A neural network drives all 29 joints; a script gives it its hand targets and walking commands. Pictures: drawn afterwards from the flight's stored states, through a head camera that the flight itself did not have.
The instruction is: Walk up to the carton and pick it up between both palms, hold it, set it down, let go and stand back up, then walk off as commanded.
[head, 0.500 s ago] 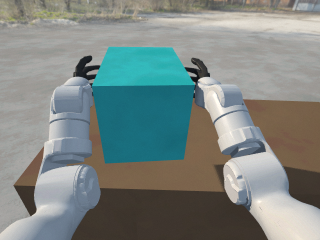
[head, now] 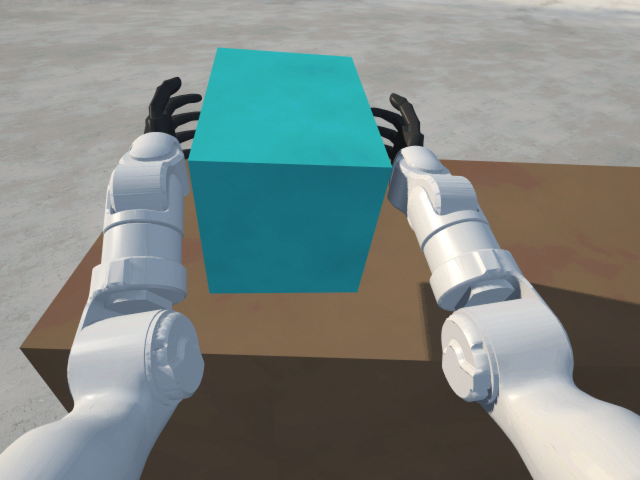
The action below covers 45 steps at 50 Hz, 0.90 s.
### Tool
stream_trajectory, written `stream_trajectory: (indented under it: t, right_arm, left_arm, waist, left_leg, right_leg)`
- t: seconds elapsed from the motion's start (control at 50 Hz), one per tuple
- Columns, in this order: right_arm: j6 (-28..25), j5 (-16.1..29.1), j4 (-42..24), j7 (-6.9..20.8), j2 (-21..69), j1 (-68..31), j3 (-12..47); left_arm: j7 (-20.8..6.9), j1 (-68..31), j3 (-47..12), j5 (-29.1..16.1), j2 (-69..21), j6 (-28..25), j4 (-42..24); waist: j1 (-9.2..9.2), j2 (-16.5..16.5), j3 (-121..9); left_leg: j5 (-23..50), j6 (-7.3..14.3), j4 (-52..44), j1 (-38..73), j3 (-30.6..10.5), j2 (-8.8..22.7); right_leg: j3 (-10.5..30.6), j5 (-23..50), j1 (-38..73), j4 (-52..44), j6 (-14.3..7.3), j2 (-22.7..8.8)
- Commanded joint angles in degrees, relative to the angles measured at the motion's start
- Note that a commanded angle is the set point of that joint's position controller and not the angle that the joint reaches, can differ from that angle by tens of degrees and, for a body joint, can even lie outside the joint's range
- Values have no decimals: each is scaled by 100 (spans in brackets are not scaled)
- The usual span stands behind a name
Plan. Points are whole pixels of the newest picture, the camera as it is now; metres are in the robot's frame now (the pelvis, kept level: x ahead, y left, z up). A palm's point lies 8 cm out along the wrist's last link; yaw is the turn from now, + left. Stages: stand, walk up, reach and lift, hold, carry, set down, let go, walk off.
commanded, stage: set down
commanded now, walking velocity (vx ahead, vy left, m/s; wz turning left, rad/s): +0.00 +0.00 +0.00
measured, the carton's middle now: (285, 166) +0.46 +0.02 +0.22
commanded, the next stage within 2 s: none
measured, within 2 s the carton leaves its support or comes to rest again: neither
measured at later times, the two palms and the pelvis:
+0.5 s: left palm (168, 160) +0.42 +0.16 +0.26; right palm (399, 172) +0.41 -0.12 +0.24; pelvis +0.00 +0.00 +0.00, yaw +0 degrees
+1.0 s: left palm (186, 167) +0.45 +0.15 +0.23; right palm (397, 182) +0.44 -0.13 +0.21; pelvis +0.02 +0.00 +0.00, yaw +0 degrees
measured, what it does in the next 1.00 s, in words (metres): stands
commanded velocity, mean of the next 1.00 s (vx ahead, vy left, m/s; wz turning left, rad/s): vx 0.00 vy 0.00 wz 0.00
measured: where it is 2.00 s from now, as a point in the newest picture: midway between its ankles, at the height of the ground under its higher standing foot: outside the picture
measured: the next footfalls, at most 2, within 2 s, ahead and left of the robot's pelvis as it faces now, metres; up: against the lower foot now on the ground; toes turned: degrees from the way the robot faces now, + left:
none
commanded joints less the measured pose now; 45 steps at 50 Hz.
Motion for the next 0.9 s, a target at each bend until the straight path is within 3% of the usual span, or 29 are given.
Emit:
stream_trajectory:
  t: [0.0, 0.06, 0.08, 0.1, 0.12, 0.14, 0.2, 0.24, 0.28, 0.3, 0.32, 0.38, 0.4, 0.42, 0.46, 0.48, 0.5, 0.56, 0.58, 0.6, 0.62, 0.66, 0.7, 0.72, 0.74, 0.76, 0.82, 0.84, 0.88]
  right_arm:
    - [-760, 502, -1910, 794, 3209, -4872, 1719]
    - [-1017, 733, -3084, 715, 3476, -5216, 2379]
    - [-1070, 794, -3086, 690, 3440, -5414, 2371]
    - [-1114, 808, -3212, 674, 3441, -5401, 2344]
    - [-1201, 889, -3268, 682, 3387, -5622, 2403]
    - [-1197, 798, -3209, 662, 3350, -5461, 2273]
    - [-1174, 772, -2921, 703, 3257, -5551, 2230]
    - [-1161, 623, -2426, 749, 3352, -5230, 2025]
    - [-1096, 463, -1932, 802, 3020, -5229, 1637]
    - [-1072, 359, -1643, 825, 3099, -5111, 1486]
    - [-1046, 229, -1400, 876, 2997, -5051, 1295]
    - [-1061, 61, -1187, 982, 3022, -4971, 1170]
    - [-1090, 63, -1072, 1019, 3077, -4959, 1218]
    - [-1068, 23, -864, 1072, 3074, -4878, 1056]
    - [-1131, -128, -655, 1136, 2884, -4694, 903]
    - [-1140, -56, -709, 1201, 2927, -4875, 963]
    - [-1151, -129, -564, 1209, 2847, -4794, 897]
    - [-1238, -188, -832, 1230, 2928, -4909, 1045]
    - [-1270, -39, -1016, 1208, 3005, -4882, 1188]
    - [-1318, 9, -1250, 1213, 3030, -4984, 1347]
    - [-1305, 86, -1083, 1224, 3011, -4840, 1406]
    - [-1370, 161, -1359, 1205, 2898, -5102, 1497]
    - [-1376, 259, -1506, 1190, 2950, -4881, 1604]
    - [-1390, 176, -1540, 1200, 3003, -4946, 1659]
    - [-1347, 225, -1376, 1189, 2899, -4937, 1530]
    - [-1361, 243, -1292, 1211, 2839, -4806, 1569]
    - [-1313, 150, -939, 1243, 2528, -4699, 1298]
    - [-1401, 156, -1193, 1252, 2641, -4750, 1430]
    - [-1401, 137, -1092, 1290, 2713, -4723, 1521]
  left_arm:
    - [-795, -3720, -1721, -432, -3280, -417, -731]
    - [-676, -3694, -2439, -828, -3761, -580, -1431]
    - [-671, -3578, -2461, -844, -3834, -561, -1231]
    - [-639, -3663, -2591, -852, -3901, -601, -1307]
    - [-611, -3691, -2532, -843, -3959, -609, -1238]
    - [-594, -3678, -2679, -897, -4073, -629, -1226]
    - [-570, -3590, -2494, -830, -4003, -628, -833]
    - [-561, -3745, -2351, -696, -4008, -676, -829]
    - [-573, -3643, -2142, -505, -3934, -604, -277]
    - [-584, -3583, -1847, -353, -3713, -576, -122]
    - [-593, -3559, -1693, -308, -3665, -579, 168]
    - [-605, -3696, -1511, -264, -3528, -651, 207]
    - [-553, -3882, -1651, -287, -3519, -696, -9]
    - [-558, -3813, -1487, -220, -3463, -718, 240]
    - [-530, -3895, -1630, -282, -3527, -827, 88]
    - [-490, -3998, -1549, -279, -3516, -852, 151]
    - [-459, -4084, -1682, -312, -3597, -901, 106]
    - [-395, -3778, -1700, -334, -3543, -929, 209]
    - [-383, -3844, -1862, -428, -3648, -966, 31]
    - [-357, -3771, -1883, -445, -3679, -1011, -198]
    - [-327, -3904, -2074, -514, -3776, -1037, -434]
    - [-321, -3531, -2023, -529, -3798, -989, -12]
    - [-288, -3525, -2256, -534, -3923, -995, -380]
    - [-292, -3535, -2160, -470, -3949, -1011, -373]
    - [-280, -3329, -1984, -387, -3818, -991, -92]
    - [-258, -3466, -2099, -456, -3914, -1020, -348]
    - [-303, -3030, -1767, -195, -3754, -894, 77]
    - [-293, -3199, -2035, -336, -3923, -943, -123]
    - [-238, -3447, -1974, -291, -3991, -1039, -460]
  waist:
    - [216, 104, -3350]
    - [260, 232, -4406]
    - [323, 262, -4258]
    - [203, 296, -4255]
    - [316, 431, -4149]
    - [153, 496, -4267]
    - [309, 331, -3821]
    - [264, 310, -3587]
    - [202, 440, -2884]
    - [337, 273, -2672]
    - [289, 238, -2430]
    - [411, 123, -2279]
    - [447, 250, -2387]
    - [512, 186, -2181]
    - [266, 332, -2347]
    - [417, 190, -2355]
    - [323, 366, -2290]
    - [459, 168, -2808]
    - [389, 184, -3002]
    - [506, 148, -3251]
    - [439, 372, -3324]
    - [492, 289, -3210]
    - [435, 397, -3414]
    - [517, 322, -3446]
    - [527, 282, -3173]
    - [425, 304, -3288]
    - [500, 369, -2881]
    - [452, 401, -3115]
    - [562, 507, -3348]
  left_leg:
    - [1051, 278, -261, 1225, 333, -477]
    - [1961, 140, 16, 1419, 281, -538]
    - [1976, 108, 74, 1409, 309, -560]
    - [1953, 61, 86, 1480, 288, -523]
    - [1889, 88, 120, 1471, 278, -523]
    - [2055, 18, 186, 1641, 245, -482]
    - [1631, 102, 115, 1499, 276, -440]
    - [1441, 100, 24, 1505, 308, -446]
    - [932, 102, -141, 1418, 251, -395]
    - [520, 208, -242, 1302, 348, -426]
    - [190, 244, -353, 1156, 329, -398]
    - [-258, 302, -523, 807, 390, -376]
    - [-118, 264, -543, 819, 376, -396]
    - [-299, 307, -594, 772, 391, -364]
    - [-127, 224, -560, 949, 399, -332]
    - [-242, 238, -584, 972, 370, -305]
    - [-191, 166, -570, 930, 330, -303]
    - [147, 207, -437, 1080, 351, -329]
    - [390, 196, -373, 1218, 323, -328]
    - [789, 177, -292, 1415, 323, -334]
    - [967, 95, -238, 1525, 285, -324]
    - [1126, 128, -148, 1422, 267, -348]
    - [1436, 53, -25, 1625, 236, -315]
    - [1459, 73, -60, 1614, 310, -331]
    - [1501, 61, -58, 1569, 244, -326]
    - [1622, 42, -23, 1719, 229, -299]
    - [1491, 57, -100, 1657, 284, -296]
    - [1555, 27, -56, 1806, 269, -289]
    - [1867, -48, 52, 1908, 263, -282]
  right_leg:
    - [-88, 1389, 2313, -621, 560, 266]
    - [-103, 2466, 2789, -374, 555, 275]
    - [-94, 2383, 2653, -421, 551, 312]
    - [-177, 2277, 2558, -459, 530, 351]
    - [-125, 2047, 2367, -483, 523, 356]
    - [-165, 2112, 2302, -494, 476, 392]
    - [-100, 1628, 1939, -641, 475, 358]
    - [-138, 1315, 1837, -698, 476, 349]
    - [-192, 501, 1351, -796, 446, 376]
    - [-162, 14, 1248, -959, 461, 305]
    - [-186, -285, 1091, -952, 485, 295]
    - [-150, -566, 1093, -953, 474, 245]
    - [-187, -469, 1120, -884, 480, 237]
    - [-164, -671, 1003, -932, 499, 218]
    - [-206, -438, 961, -908, 456, 267]
    - [-226, -559, 868, -893, 456, 292]
    - [-247, -518, 829, -860, 433, 297]
    - [-232, -102, 980, -837, 477, 301]
    - [-240, 84, 1122, -822, 502, 325]
    - [-234, 440, 1097, -746, 519, 354]
    - [-238, 577, 1071, -737, 464, 350]
    - [-202, 831, 1171, -697, 496, 374]
    - [-221, 1098, 1213, -684, 445, 403]
    - [-207, 1150, 1286, -707, 471, 380]
    - [-210, 1158, 1246, -707, 487, 405]
    - [-236, 1225, 1196, -660, 473, 421]
    - [-192, 984, 1107, -775, 427, 409]
    - [-212, 1032, 1050, -750, 430, 435]
    - [-227, 1256, 1031, -659, 424, 438]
